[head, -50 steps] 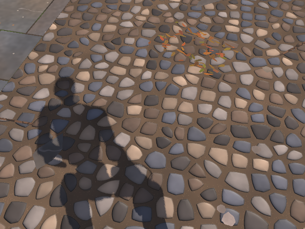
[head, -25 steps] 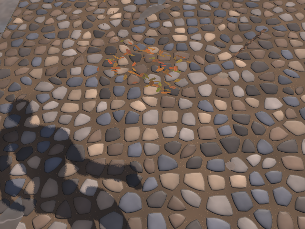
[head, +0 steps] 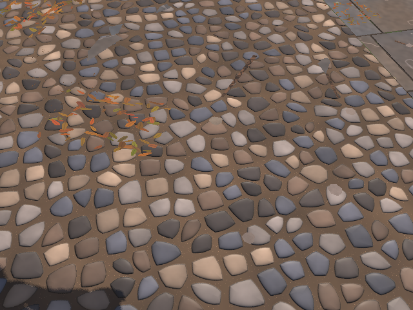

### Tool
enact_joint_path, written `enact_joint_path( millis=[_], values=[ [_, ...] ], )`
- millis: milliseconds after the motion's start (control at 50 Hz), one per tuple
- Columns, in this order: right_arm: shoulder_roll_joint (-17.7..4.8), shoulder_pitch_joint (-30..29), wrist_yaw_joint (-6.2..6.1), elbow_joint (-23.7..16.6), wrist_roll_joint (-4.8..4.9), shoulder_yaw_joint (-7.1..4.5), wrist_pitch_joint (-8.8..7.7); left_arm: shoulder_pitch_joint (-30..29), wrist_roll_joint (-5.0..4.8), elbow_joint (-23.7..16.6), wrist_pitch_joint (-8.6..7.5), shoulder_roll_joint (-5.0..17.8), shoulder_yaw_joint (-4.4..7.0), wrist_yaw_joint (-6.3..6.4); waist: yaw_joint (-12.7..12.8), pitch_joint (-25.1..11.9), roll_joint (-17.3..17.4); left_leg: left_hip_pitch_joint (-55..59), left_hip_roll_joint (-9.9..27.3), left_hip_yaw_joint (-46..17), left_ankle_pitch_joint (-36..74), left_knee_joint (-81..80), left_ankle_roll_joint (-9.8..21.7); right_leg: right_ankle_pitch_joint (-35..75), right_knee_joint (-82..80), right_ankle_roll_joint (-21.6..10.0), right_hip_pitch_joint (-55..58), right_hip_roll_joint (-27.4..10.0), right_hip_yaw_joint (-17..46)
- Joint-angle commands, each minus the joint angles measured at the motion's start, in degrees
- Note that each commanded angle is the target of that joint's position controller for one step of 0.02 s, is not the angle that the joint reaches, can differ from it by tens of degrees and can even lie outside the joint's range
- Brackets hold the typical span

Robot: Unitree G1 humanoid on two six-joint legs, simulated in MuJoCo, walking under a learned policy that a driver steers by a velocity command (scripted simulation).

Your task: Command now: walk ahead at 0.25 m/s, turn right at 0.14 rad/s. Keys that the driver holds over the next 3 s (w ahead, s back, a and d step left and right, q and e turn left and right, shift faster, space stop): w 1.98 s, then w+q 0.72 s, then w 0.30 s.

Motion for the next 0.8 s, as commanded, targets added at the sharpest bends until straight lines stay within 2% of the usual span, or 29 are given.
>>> enact_joint_path(
  millis=[20, 60, 80, 100, 120, 140, 160, 180, 220, 260, 340, 420, 460, 480, 500, 520, 540, 560, 580, 600, 620, 660, 700, 740, 800],
  values=[
    [-11.1, 1.9, 0.73, -1.1, -0.14, -3.45, -0.06, -0.8, 0.06, -2.7, -2.10, 3.8, 0.17, 0.05, 0.1, 0.2, 10.8, -0.2, 12.5, -15.8, -16.3, -12.5, 9.1, -0.2, -10.3, -2.6, 2.4, 0.5, -5.3],
    [-10.7, 0.6, 0.77, -0.5, 0.74, -3.69, 0.34, 4.4, 0.12, 0.1, -3.43, 2.2, -0.43, 0.56, 3.6, 1.0, 8.1, -7.1, 10.1, -12.9, -18.2, -9.2, 7.5, 9.8, -23.7, -5.4, 13.9, 0.9, -7.4],
    [-9.0, -0.2, 0.66, -0.6, 0.78, -3.42, 0.15, 7.7, 0.26, 1.6, -4.13, 3.1, -0.29, 1.07, 5.3, 0.8, 5.6, -13.7, 8.3, -11.2, -20.0, -5.0, 5.7, 9.7, -26.3, -6.6, 21.7, -0.2, -4.9],
    [-4.8, -2.8, 0.88, -2.5, 0.65, -2.29, -0.48, 12.6, 0.81, 2.7, -4.93, 6.4, 0.20, 1.69, 7.6, -0.3, -3.5, -23.3, 4.1, -5.9, -21.0, 7.6, 3.0, -2.4, -32.9, -8.4, 29.1, -11.1, 9.6],
    [-2.5, -6.1, 0.96, -5.2, 0.63, -1.51, -1.30, 14.5, 0.06, 2.4, -5.21, 12.3, 1.60, 1.97, 8.8, 1.2, -11.2, -33.7, -2.6, 2.2, -20.0, 20.2, 0.7, -16.1, -39.3, -12.8, 29.0, -23.7, 29.3],
    [-7.8, -9.6, 0.75, -6.3, -0.34, -2.74, -1.50, 13.9, 0.35, 3.6, -5.24, 12.8, 2.28, 2.22, 8.6, 8.2, -7.0, -35.0, 1.2, -1.6, -16.1, 25.1, 0.9, -17.3, -40.9, -17.0, 19.3, -25.8, 31.4],
    [-8.8, -7.8, 1.38, -5.1, 0.18, -3.28, -1.72, 9.7, -0.05, 3.0, -5.76, 9.1, 1.30, 2.02, 5.5, 9.8, -5.4, -34.6, 2.7, -3.0, -11.6, 27.3, 0.6, -14.6, -41.0, -16.1, 18.6, -22.0, 27.1],
    [-8.9, -5.5, 1.98, -3.6, 0.26, -3.38, -2.01, 7.6, -0.37, 2.6, -6.35, 6.9, 0.70, 1.76, 4.0, 8.9, -5.5, -33.3, 3.2, -2.9, -8.5, 27.6, 0.0, -8.2, -41.3, -14.2, 19.0, -18.8, 21.8],
    [-8.3, -4.0, 2.79, -1.9, -0.66, -3.43, -1.97, 7.8, -0.55, 3.1, -7.46, 5.3, 0.23, 1.85, 3.1, 5.6, -5.4, -30.5, 3.5, -0.9, -3.7, 29.8, -1.3, 6.2, -40.8, -12.7, 19.9, -14.9, 13.6],
    [-6.4, -5.7, 3.08, -2.3, -0.90, -2.98, -1.83, 10.3, -0.85, 4.7, -8.15, 5.2, 0.27, 1.60, 3.2, 4.2, -4.2, -30.5, 3.6, 0.4, -0.8, 30.7, -2.2, 16.2, -39.8, -12.6, 19.9, -13.7, 9.5],
    [-4.4, -13.7, 3.43, -5.1, -0.45, -1.96, -1.63, 13.5, -0.69, 7.0, -8.38, 4.9, 0.15, 1.35, 5.0, 5.9, -4.7, -28.8, 3.7, 2.5, 4.0, 23.1, -3.3, 26.5, -39.1, -12.5, 16.8, -12.8, 5.2],
    [-4.2, -17.8, 3.36, -7.0, -0.26, -1.52, -1.72, 15.7, -0.51, 9.0, -8.56, 6.8, 0.42, 1.76, 5.5, 6.3, -4.7, -22.8, 2.3, 3.8, 4.7, 13.8, -0.9, 36.1, -37.1, -11.5, 17.9, -15.0, 4.1],
    [-4.9, -15.2, 2.75, -6.5, -0.26, -1.81, -1.92, 14.5, -0.46, 9.5, -8.56, 7.6, 0.51, 2.03, 3.5, 4.9, -4.6, -16.7, 0.6, 4.5, 2.6, 11.0, 1.2, 46.8, -33.2, -10.3, 18.9, -15.8, 3.0],
    [-5.7, -11.2, 2.14, -5.2, -0.24, -2.27, -2.09, 13.9, -0.33, 9.7, -8.55, 8.2, 0.63, 2.12, 1.5, 2.4, -4.6, -10.7, -1.2, 5.0, 0.9, 9.9, 2.2, 56.9, -27.7, -9.3, 19.3, -15.5, 2.0],
    [-6.7, -3.4, 1.48, -2.7, -0.31, -2.91, -2.50, 13.4, -0.36, 10.0, -8.31, 8.6, 0.73, 2.12, -2.2, -2.1, -3.4, -1.0, -3.1, 5.8, 1.3, 6.8, 3.4, 63.6, -17.8, -8.2, 18.4, -14.0, 0.0],
    [-8.9, 6.1, 0.65, 0.4, -1.02, -3.81, -3.14, 13.5, -0.51, 9.9, -8.36, 8.0, 0.45, 2.10, -6.0, -8.0, -1.6, 13.4, -0.3, 2.8, 0.9, 5.7, 5.0, 57.0, -4.9, -7.3, 10.8, -11.5, -1.8],
    [-15.5, 13.6, -0.05, 1.3, -2.33, -5.42, -3.47, 16.9, -1.90, 7.5, -8.56, 2.3, -1.08, 1.63, -6.5, -16.8, 9.6, 29.8, 16.9, -20.3, -13.2, 2.3, 9.5, 31.9, 16.0, -4.9, -5.9, -5.2, -5.0],
    [-16.0, 14.1, 0.66, 2.4, -0.67, -5.47, -3.09, 17.6, -1.37, 7.9, -8.62, 3.7, -0.34, 1.59, -5.1, -20.7, 15.0, 29.9, 24.4, -42.8, -14.4, -8.2, 13.1, -0.9, 28.3, -5.0, -14.0, 2.2, -0.8],
    [-13.5, 7.1, 0.93, 1.9, 0.45, -4.92, -2.96, 13.3, -0.33, 7.0, -8.42, 6.1, 0.52, 1.56, -2.3, -10.6, 9.0, 21.4, 22.1, -36.1, -16.3, -8.7, 12.4, 2.4, 31.9, -6.1, -18.2, -2.0, 2.1],
    [-9.4, 1.9, 1.14, 1.0, 0.66, -3.91, -3.22, 10.4, -0.24, 6.5, -8.69, 5.4, 0.30, 1.03, -0.7, -4.5, 5.0, 13.1, 20.0, -28.1, -13.4, -10.1, 11.8, 7.3, 29.5, -6.4, -18.0, -4.7, 1.0],
    [-6.9, -0.6, 1.23, 1.2, 0.44, -3.15, -3.60, 9.4, -0.34, 6.4, -8.62, 3.8, 0.03, 0.70, 1.0, -1.3, 4.2, 7.4, 16.8, -21.9, -8.9, -12.2, 10.2, 9.7, 25.5, -6.5, -16.2, -6.9, 0.0],
    [-5.0, -1.0, 1.17, 2.6, 0.46, -2.39, -4.51, 10.9, 0.70, 7.4, -7.20, 2.2, -0.31, 0.16, 3.4, 0.0, 5.6, 1.5, 13.3, -14.7, -0.6, -14.2, 8.9, 11.1, 21.8, -5.5, -11.7, -8.4, -1.1],
    [-5.3, 1.4, 1.25, 4.2, 0.75, -2.48, -5.49, 10.0, 0.74, 7.1, -6.45, 1.3, -0.41, -0.35, 3.8, 0.2, 5.3, 0.9, 12.7, -11.6, 5.1, -15.6, 9.7, 12.6, 19.9, -4.6, -12.5, -8.8, -2.4],
    [-5.7, 3.4, 1.25, 5.7, 0.92, -2.61, -5.84, 5.2, 0.73, 5.5, -6.12, 1.1, -0.48, -0.62, 3.4, 2.1, 4.7, 1.8, 12.2, -9.3, 5.8, -17.7, 10.2, 16.4, 16.2, -3.6, -17.1, -9.9, -3.5],
    [-5.0, 6.3, 1.23, 7.5, 1.14, -2.30, -5.83, -2.8, 0.76, 2.8, -6.20, 0.7, -0.78, -0.85, 2.0, 3.9, 4.0, 4.1, 10.5, -5.9, 9.9, -18.5, 9.8, 22.7, 6.8, -2.0, -21.3, -10.4, -5.0]
  ],
)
